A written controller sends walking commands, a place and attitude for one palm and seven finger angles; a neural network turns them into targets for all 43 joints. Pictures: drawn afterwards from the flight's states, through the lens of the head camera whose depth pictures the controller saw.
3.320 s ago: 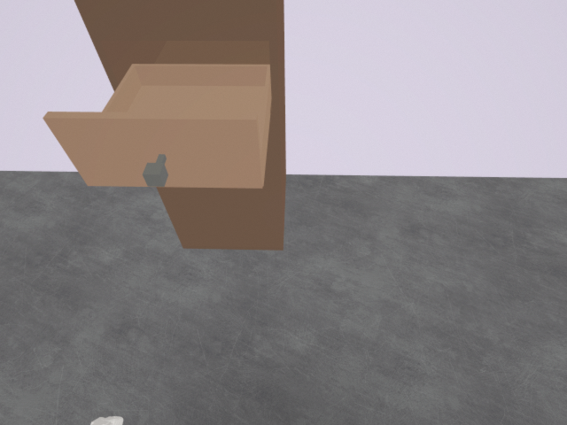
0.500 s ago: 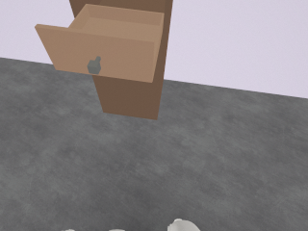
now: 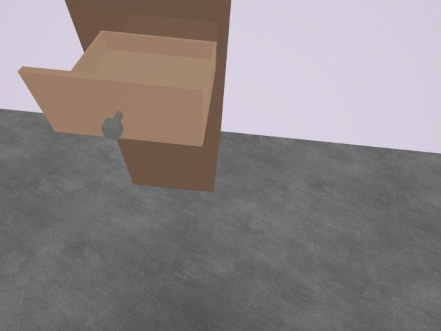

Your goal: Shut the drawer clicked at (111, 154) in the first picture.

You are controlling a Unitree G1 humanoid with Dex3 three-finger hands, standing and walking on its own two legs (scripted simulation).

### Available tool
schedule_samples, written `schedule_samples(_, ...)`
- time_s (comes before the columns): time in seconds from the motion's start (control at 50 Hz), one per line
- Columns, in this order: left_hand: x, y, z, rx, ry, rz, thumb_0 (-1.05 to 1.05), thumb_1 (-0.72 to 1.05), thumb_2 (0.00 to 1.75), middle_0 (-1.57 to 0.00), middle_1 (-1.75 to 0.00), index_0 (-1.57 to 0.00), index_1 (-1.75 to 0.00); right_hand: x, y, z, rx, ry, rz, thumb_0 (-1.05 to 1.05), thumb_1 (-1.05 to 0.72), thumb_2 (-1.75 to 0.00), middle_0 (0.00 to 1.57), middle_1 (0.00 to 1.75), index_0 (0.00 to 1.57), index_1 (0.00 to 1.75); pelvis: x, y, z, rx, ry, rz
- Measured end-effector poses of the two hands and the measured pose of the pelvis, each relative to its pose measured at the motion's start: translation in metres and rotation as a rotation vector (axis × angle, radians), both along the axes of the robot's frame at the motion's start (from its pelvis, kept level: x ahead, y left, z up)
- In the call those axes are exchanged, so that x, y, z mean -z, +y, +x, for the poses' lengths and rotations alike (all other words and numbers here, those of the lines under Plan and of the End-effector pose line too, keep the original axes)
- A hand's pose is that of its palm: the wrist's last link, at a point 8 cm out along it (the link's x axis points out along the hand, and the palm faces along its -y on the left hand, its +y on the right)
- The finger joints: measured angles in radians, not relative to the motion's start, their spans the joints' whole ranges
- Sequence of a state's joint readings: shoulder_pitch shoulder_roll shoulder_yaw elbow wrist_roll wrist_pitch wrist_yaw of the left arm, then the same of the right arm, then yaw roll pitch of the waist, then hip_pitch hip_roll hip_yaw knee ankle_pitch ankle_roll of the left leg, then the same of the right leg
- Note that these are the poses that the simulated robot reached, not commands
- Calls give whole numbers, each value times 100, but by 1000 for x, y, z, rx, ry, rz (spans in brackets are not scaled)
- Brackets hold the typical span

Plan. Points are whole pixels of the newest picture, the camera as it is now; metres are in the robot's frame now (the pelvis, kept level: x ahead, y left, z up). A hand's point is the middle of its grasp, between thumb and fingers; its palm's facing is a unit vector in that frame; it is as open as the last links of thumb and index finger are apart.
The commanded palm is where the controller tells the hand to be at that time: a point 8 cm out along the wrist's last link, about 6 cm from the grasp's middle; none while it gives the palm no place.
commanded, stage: take the last steps up to it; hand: left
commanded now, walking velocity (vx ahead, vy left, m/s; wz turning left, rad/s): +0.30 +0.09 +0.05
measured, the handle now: (115, 123) +0.51 +0.28 +0.03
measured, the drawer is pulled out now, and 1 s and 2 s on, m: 0.30 0.30 0.30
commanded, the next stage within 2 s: come to a stop and stand still in 0.42 s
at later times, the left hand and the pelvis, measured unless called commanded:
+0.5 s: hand (132, 327) +0.14 +0.19 -0.18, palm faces +0.12 -0.98 -0.18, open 7.3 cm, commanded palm none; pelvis +0.16 +0.01 +0.00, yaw +3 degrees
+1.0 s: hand (136, 262) +0.27 +0.21 -0.18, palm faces +0.09 -0.97 -0.22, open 7.4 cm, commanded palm none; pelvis +0.20 +0.02 +0.00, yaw +3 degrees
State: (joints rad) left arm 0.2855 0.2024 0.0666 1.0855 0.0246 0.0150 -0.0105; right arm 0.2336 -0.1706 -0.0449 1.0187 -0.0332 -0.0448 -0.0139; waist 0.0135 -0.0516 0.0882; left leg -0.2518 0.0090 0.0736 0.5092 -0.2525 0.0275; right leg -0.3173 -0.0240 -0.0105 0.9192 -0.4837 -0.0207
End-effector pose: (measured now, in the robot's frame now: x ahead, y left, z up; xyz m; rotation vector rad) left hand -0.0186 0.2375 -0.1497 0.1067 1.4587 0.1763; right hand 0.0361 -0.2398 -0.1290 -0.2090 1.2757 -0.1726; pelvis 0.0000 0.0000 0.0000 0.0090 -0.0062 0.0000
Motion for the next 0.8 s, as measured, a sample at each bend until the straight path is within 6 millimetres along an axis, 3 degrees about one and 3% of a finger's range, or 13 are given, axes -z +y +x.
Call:
schedule_samples(0.14, -19, -7, 104, 49, -184, 19, 1, 91, 90, -20, -30, -20, -30, 7, 11, -25, 35, 175, 72, 0, -91, -89, 20, 30, 20, 30, -7, -9, 37, -18, 5, 0)
schedule_samples(0.22, -16, -16, 153, 65, -279, 54, 1, 91, 90, -20, -30, -20, -30, 25, 4, -21, 65, 245, 109, 0, -91, -89, 21, 30, 20, 30, 7, -22, 66, -25, 3, 22)
schedule_samples(0.28, -19, -22, 165, 39, -273, 57, 0, 91, 90, -20, -30, -20, -30, 24, -3, 5, 53, 250, 104, 0, -91, -89, 21, 30, 20, 30, 4, -22, 84, -51, -9, -2)
schedule_samples(0.38, -20, -21, 163, -9, -190, 45, 0, 92, 90, -20, -30, -20, -30, 7, -7, 80, 29, 149, 74, 0, -91, -89, 20, 30, 19, 30, -8, -18, 116, -57, 7, 3)
schedule_samples(0.48, -8, -8, 153, -51, -76, 10, 0, 92, 90, -20, -30, -20, -30, 3, 6, 159, -33, 26, 43, 0, -91, -89, 20, 30, 19, 30, -4, 0, 148, -51, 8, -9)
schedule_samples(0.54, 4, 4, 155, -61, -15, 5, 0, 92, 90, -20, -30, -20, -30, 9, 17, 193, -52, -31, 22, 0, -91, -89, 20, 30, 19, 30, 6, 11, 167, -41, 5, -11)
schedule_samples(0.64, -1, 10, 191, -47, -27, 26, 1, 91, 90, -20, -30, -20, -30, 8, 27, 213, -57, -23, 22, 0, -93, -89, 20, 30, 20, 30, 1, 12, 187, -46, -3, 4)
schedule_samples(0.8, -9, 6, 252, 7, -134, 68, 1, 91, 90, -20, -30, -20, -30, 22, 13, 226, 0, 38, 51, 0, -93, -89, 21, 30, 20, 30, 5, 1, 205, -60, -6, 10)
